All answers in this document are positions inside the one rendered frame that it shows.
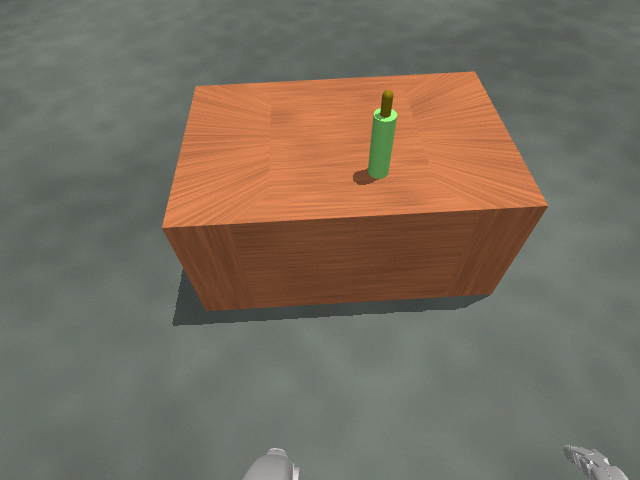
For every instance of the bottle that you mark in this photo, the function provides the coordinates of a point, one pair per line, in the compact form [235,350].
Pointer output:
[383,129]

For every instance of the right robot hand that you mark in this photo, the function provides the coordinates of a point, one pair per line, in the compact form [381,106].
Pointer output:
[593,464]

